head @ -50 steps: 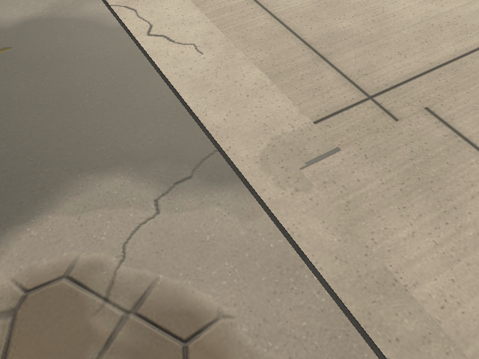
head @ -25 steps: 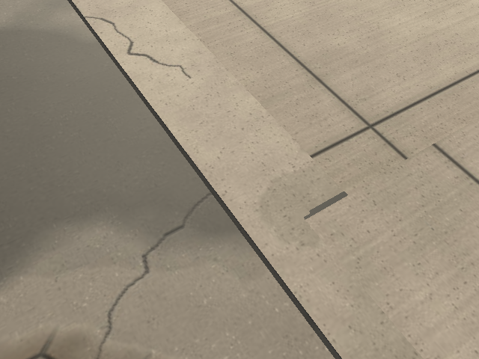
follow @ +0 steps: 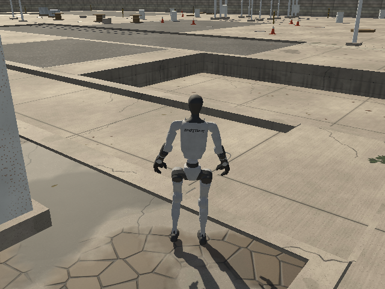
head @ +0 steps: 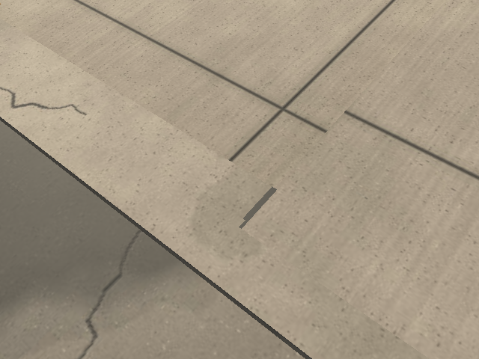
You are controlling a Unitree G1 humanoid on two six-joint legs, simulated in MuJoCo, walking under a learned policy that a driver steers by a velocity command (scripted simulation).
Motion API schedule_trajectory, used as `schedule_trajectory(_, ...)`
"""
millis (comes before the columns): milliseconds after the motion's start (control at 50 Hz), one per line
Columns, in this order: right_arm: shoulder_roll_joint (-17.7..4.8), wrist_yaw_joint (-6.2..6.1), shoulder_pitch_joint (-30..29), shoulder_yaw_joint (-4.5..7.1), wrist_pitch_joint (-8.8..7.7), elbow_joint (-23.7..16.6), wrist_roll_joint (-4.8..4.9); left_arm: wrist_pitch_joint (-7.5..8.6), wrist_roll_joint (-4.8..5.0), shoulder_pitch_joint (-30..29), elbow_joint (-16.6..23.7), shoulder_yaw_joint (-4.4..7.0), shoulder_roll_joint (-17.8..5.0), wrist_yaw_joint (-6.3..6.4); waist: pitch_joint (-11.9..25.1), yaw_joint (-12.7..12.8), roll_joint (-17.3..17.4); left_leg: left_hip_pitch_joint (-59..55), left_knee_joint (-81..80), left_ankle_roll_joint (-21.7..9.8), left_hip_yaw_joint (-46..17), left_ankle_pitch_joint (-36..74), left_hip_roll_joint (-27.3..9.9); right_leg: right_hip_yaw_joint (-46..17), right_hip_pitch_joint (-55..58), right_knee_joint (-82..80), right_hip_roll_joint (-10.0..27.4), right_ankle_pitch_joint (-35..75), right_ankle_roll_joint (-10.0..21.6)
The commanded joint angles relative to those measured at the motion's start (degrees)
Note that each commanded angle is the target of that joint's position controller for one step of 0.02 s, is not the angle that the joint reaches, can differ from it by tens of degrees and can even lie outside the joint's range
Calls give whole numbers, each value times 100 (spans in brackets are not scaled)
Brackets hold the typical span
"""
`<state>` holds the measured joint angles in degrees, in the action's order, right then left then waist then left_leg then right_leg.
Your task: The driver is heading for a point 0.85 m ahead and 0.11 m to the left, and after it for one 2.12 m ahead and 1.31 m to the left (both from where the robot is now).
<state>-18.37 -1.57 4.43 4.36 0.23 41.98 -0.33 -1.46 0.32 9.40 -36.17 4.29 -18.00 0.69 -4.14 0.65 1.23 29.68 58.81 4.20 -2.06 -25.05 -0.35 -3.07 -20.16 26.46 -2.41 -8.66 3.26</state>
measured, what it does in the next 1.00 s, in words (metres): steps to the left: left foot, then right foot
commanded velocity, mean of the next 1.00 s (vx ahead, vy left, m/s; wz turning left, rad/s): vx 0.05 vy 0.00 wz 0.12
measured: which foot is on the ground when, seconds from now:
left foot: up 0.00-0.20, down 0.22-0.54, up 0.56-0.80, down 0.82-1.00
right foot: down 0.00-0.24, up 0.26-0.48, down 0.50-0.82, up 0.84-1.00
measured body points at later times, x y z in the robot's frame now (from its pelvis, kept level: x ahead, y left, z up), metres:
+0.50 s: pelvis +0.01 +0.04 +0.00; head +0.03 +0.04 +0.44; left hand +0.18 +0.30 -0.11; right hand +0.12 -0.24 -0.11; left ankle +0.03 +0.16 -0.74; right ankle -0.02 -0.10 -0.74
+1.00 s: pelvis +0.04 +0.10 +0.00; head +0.08 +0.13 +0.44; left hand +0.13 +0.40 -0.12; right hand +0.24 -0.15 -0.08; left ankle +0.07 +0.18 -0.74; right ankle +0.04 -0.07 -0.66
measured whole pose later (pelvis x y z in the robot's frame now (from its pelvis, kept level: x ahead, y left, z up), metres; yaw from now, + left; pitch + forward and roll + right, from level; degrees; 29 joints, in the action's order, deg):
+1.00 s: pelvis +0.04 +0.10 +0.00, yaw +11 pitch +2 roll -2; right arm -17.1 0.4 11.0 3.0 0.1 36.0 -0.1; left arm -0.2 -0.4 8.7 -41.7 4.4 -18.4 2.8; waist -3.5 -0.3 -1.6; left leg 20.1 29.1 -4.2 -2.3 -10.7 3.6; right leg -2.4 -29.7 64.5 0.8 -24.4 -3.5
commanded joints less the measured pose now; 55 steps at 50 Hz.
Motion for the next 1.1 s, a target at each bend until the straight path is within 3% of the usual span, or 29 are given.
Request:
schedule_trajectory(20,-353,-30,181,79,-42,-296,12,53,13,-129,410,295,-1006,102,1243,-85,-749,-76,-700,87,-184,296,53,-1506,1138,-569,1327,1943,1080)
schedule_trajectory(140,-383,80,201,74,-37,-316,63,-23,-49,-181,358,219,-881,61,1105,76,-1074,-841,-1768,-23,-87,458,71,-1862,726,-507,1276,669,931)
schedule_trajectory(200,-276,166,510,58,-124,-247,26,-57,0,-283,308,113,-705,55,984,-154,-1008,-1655,-3327,-285,102,1341,95,-1873,487,-196,1041,428,612)
schedule_trajectory(220,-435,165,571,78,-149,-269,-67,-41,-25,-85,251,56,-543,62,966,-108,-708,-2067,-3693,-463,-254,1782,-311,-1704,205,64,800,-87,304)
schedule_trajectory(240,-860,131,562,139,-148,-355,-170,-7,-135,196,249,-25,-278,55,1015,162,514,-2380,-3979,-899,-1370,2643,-1405,-992,-258,1076,126,-1300,-90)
schedule_trajectory(260,-811,149,343,103,-158,-305,-282,39,-90,-33,386,54,-487,78,706,181,1420,-1541,-4274,-1784,-2275,2589,-2048,-467,-444,1531,-154,-2345,-352)
schedule_trajectory(280,-575,148,118,35,-213,-445,-268,42,-82,-138,285,165,-854,116,552,31,1030,-1371,-4381,-1956,-2181,2420,-1962,-601,-330,2327,11,-2438,-519)
schedule_trajectory(300,-574,120,67,40,-235,-406,-190,22,-35,-114,205,229,-914,120,521,45,889,-1517,-4296,-1835,-1902,2407,-1747,-573,-496,2763,-30,-2287,-600)
schedule_trajectory(340,-439,101,-39,-26,-272,-344,-38,-60,-86,49,23,174,-588,149,541,100,668,-1758,-4097,-1592,-1497,2701,-1445,-639,-511,2858,175,-1980,-798)
schedule_trajectory(380,-275,130,-67,-92,-215,-236,10,-39,-119,18,-62,-12,-54,103,578,112,736,-1792,-3900,-1356,-981,3151,-962,-231,33,1710,300,-1783,-913)
schedule_trajectory(400,-379,131,118,-54,-163,-191,31,1,-99,-174,-44,-38,5,94,600,-42,852,-1966,-3761,-1363,-975,3359,-866,-68,154,1189,225,-1677,-930)
schedule_trajectory(440,-695,117,336,42,-69,-162,103,38,2,-148,-132,43,-215,111,680,-83,916,-2216,-3550,-1415,-1189,3613,-852,167,447,145,33,-952,-872)
schedule_trajectory(480,-803,100,469,88,-53,-181,180,42,5,4,-214,116,-495,141,791,-94,825,-2058,-3503,-1268,-1465,3435,-865,46,1015,-461,134,-75,-639)
schedule_trajectory(500,-741,113,440,65,-94,-224,142,32,-36,118,-195,157,-673,179,937,-74,581,-1680,-3381,-1116,-1438,3199,-802,-117,1481,-248,451,537,-473)
schedule_trajectory(520,-510,134,460,14,-143,-315,125,10,-71,270,-293,235,-898,184,1131,-152,-173,-1208,-3203,-886,-930,2084,-369,-197,1741,38,673,269,-183)
schedule_trajectory(560,-307,134,92,-37,-145,-374,159,16,-131,524,-316,231,-702,136,778,216,-1103,-172,-2096,-534,27,5,391,-1094,1688,-762,1270,-2072,427)
schedule_trajectory(580,-369,135,-62,-4,-141,-475,187,72,-128,579,-308,262,-850,152,465,317,-1477,389,-1203,-534,242,-348,318,-1899,1586,-1310,1936,-2792,797)
schedule_trajectory(600,-499,146,-302,45,-128,-636,195,189,-133,694,-322,248,-850,174,104,428,-1474,976,-342,-559,-35,-643,-7,-2450,1500,-1617,2401,-2829,1063)
schedule_trajectory(640,-457,175,-61,97,-78,-624,193,360,-48,304,-303,177,-658,222,-217,98,-1012,1340,2,-531,-380,-453,-302,-1849,1561,-1437,2321,-1207,937)
schedule_trajectory(700,-208,297,62,3,-44,-651,100,308,-2,-67,-263,244,-839,228,178,42,-928,230,-880,-328,217,144,-325,-387,1298,-1033,1784,1129,556)
schedule_trajectory(760,-361,408,221,58,45,-759,169,188,65,31,-302,303,-1007,214,527,17,-1034,-782,-1764,-322,572,779,-97,57,1066,-608,1736,1351,421)
schedule_trajectory(800,-500,386,786,172,122,-620,134,189,138,54,-330,263,-881,183,728,-250,-770,-1750,-2610,-520,718,1451,208,355,721,193,1584,940,157)
schedule_trajectory(820,-755,305,1144,297,136,-580,124,220,50,395,-444,194,-628,140,900,-364,-132,-2557,-3039,-722,320,2051,139,777,224,1279,1285,465,-185)
schedule_trajectory(840,-1512,169,1357,436,130,-724,100,220,-289,388,-213,26,-117,122,990,-243,1723,-3367,-3477,-1403,-2020,3981,-1393,1108,-1316,3380,566,-2658,-768)
schedule_trajectory(860,-1558,259,1389,362,1,-901,-110,251,-145,223,-29,46,-321,151,1586,-403,1639,-3137,-4023,-2494,-3688,3517,-2195,22,-1802,4407,73,-3285,-798)
schedule_trajectory(880,-1269,308,1168,288,-123,-948,-98,233,6,55,-51,121,-614,171,1281,-405,947,-2968,-4084,-2466,-3268,3072,-2041,-209,-1996,4801,279,-2967,-735)
schedule_trajectory(920,-990,240,730,214,-170,-946,49,211,-49,12,-190,177,-726,249,887,-186,280,-2493,-3988,-1897,-2410,2347,-1466,-253,-1971,4403,565,-2010,-614)
schedule_trajectory(980,-905,115,417,161,-87,-1066,6,184,-80,121,-238,184,-652,233,914,22,463,-1874,-4087,-1719,-1895,2671,-1059,-218,-1282,3860,454,-1288,-658)
schedule_trajectory(1100,-684,-5,412,90,-11,-1055,7,154,-65,27,-332,53,-359,174,1019,-79,474,-1877,-4073,-1728,-1625,2204,-923,-182,-872,2423,455,-809,-876)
